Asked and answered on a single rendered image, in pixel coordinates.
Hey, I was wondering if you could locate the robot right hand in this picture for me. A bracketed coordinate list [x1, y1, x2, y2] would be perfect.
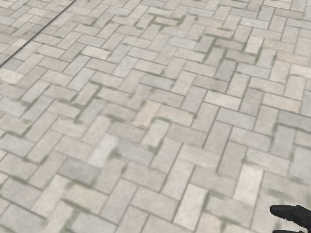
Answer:
[269, 205, 311, 233]

